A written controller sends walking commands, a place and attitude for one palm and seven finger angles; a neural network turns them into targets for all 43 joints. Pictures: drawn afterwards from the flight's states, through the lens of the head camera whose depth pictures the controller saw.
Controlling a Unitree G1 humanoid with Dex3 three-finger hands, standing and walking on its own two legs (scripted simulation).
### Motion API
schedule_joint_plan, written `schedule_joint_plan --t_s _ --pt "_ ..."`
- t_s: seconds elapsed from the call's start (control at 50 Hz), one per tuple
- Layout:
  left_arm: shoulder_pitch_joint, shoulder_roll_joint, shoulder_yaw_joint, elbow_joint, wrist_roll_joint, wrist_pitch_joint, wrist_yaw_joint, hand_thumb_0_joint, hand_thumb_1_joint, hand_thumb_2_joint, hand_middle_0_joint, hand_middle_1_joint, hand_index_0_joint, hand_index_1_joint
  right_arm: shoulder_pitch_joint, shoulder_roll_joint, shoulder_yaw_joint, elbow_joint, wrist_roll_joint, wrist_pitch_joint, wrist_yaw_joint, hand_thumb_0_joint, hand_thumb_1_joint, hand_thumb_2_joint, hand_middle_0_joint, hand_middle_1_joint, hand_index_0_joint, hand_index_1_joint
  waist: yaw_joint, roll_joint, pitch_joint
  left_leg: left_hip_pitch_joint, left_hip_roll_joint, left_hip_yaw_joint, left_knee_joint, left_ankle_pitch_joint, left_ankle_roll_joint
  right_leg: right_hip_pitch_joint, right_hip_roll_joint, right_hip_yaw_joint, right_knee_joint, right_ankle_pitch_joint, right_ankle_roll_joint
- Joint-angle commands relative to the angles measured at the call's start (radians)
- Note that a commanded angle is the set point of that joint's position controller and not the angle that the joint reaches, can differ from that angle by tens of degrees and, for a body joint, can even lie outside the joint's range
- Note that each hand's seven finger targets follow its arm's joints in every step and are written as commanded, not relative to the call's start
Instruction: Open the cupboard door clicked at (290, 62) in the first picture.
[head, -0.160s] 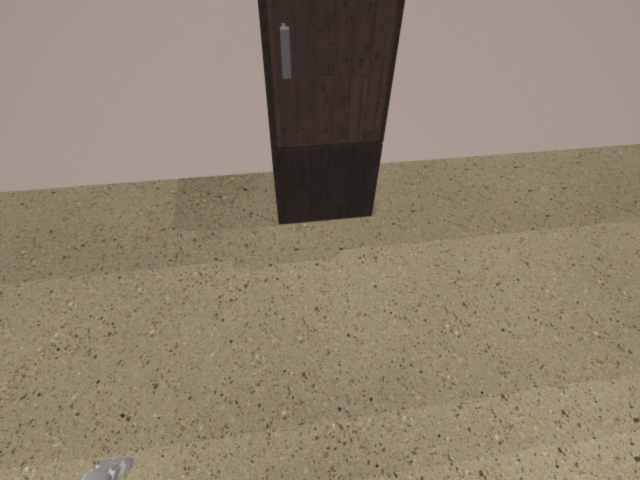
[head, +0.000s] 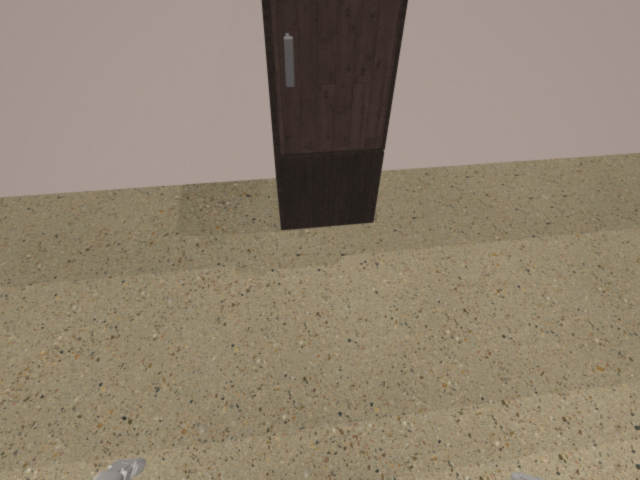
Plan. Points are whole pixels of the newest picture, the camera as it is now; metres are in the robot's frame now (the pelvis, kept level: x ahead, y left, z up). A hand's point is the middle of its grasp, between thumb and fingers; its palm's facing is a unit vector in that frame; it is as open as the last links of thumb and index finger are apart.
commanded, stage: stand and wait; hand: left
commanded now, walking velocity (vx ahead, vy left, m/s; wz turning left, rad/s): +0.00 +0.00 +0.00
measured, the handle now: (288, 59) +1.26 +0.17 +0.01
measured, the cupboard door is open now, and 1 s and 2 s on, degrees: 0 0 0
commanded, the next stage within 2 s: look at it before walking up in 0.66 s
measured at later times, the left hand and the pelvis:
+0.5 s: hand out of the picture +0.04 +0.24 -0.15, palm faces -0.02 -0.94 -0.33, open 7.4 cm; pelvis -0.02 -0.01 +0.01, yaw +0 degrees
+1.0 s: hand out of the picture +0.05 +0.24 -0.15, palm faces -0.03 -0.94 -0.33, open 7.4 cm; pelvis -0.02 +0.00 +0.01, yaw +0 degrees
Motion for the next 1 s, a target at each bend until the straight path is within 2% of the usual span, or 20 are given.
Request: schedule_joint_plan --t_s 0.0,0.24,0.48,0.7,0.74,0.92,0.98 --pt "-0.050 0.207 0.057 -0.055 0.004 -0.027 0.015 0.000 0.900 0.900 -0.200 -0.300 -0.200 -0.300 -0.049 -0.208 -0.048 -0.057 0.003 -0.028 -0.012 0.000 -0.900 -0.900 0.200 0.300 0.200 0.300 -0.004 -0.006 -0.038 0.001 0.101 -0.078 -0.089 0.213 0.046 0.002 -0.097 0.095 -0.106 0.192 -0.038" --pt "-0.035 0.207 0.056 -0.005 0.003 -0.029 0.011 0.000 0.900 0.900 -0.200 -0.300 -0.200 -0.300 -0.044 -0.207 -0.045 -0.004 0.007 -0.026 -0.009 0.000 -0.900 -0.900 0.200 0.300 0.200 0.300 -0.003 0.010 -0.025 0.001 0.102 -0.087 -0.121 0.131 0.040 -0.007 -0.103 0.115 -0.167 0.082 -0.038" --pt "-0.017 0.209 0.052 0.043 0.002 -0.031 0.013 0.000 0.900 0.900 -0.200 -0.300 -0.200 -0.300 -0.026 -0.213 -0.040 0.049 0.010 -0.029 -0.009 0.000 -0.900 -0.900 0.200 0.300 0.200 0.300 0.002 0.002 -0.023 0.004 0.110 -0.095 -0.143 0.143 0.036 0.012 -0.106 0.118 -0.182 0.100 -0.038" --pt "-0.025 0.208 0.052 0.049 0.005 -0.030 0.012 0.000 0.900 0.900 -0.200 -0.300 -0.200 -0.300 -0.020 -0.212 -0.041 0.063 0.010 -0.026 -0.006 0.000 -0.900 -0.900 0.200 0.300 0.200 0.300 0.001 0.000 0.008 -0.010 0.109 -0.100 -0.165 0.099 0.035 -0.009 -0.102 0.127 -0.203 0.041 -0.035" --pt "-0.023 0.210 0.051 0.047 0.005 -0.030 0.012 0.000 0.900 0.900 -0.200 -0.300 -0.200 -0.300 -0.020 -0.214 -0.040 0.062 0.010 -0.026 -0.005 0.000 -0.900 -0.900 0.200 0.300 0.200 0.300 0.001 0.014 0.005 -0.007 0.111 -0.098 -0.165 0.097 0.034 -0.010 -0.103 0.125 -0.203 0.041 -0.035" --pt "-0.022 0.209 0.052 0.046 0.005 -0.033 0.012 0.000 0.900 0.900 -0.200 -0.300 -0.200 -0.300 -0.025 -0.215 -0.041 0.061 0.012 -0.029 -0.006 0.000 -0.900 -0.900 0.200 0.300 0.200 0.300 0.000 -0.004 -0.022 0.021 0.116 -0.098 -0.158 0.157 0.035 0.007 -0.102 0.119 -0.193 0.119 -0.034" --pt "-0.024 0.207 0.051 0.048 0.004 -0.033 0.013 0.000 0.900 0.900 -0.200 -0.300 -0.200 -0.300 -0.030 -0.215 -0.040 0.065 0.012 -0.030 -0.007 0.000 -0.900 -0.900 0.200 0.300 0.200 0.300 0.001 0.006 -0.021 0.023 0.118 -0.097 -0.162 0.170 0.034 0.015 -0.104 0.115 -0.191 0.140 -0.032"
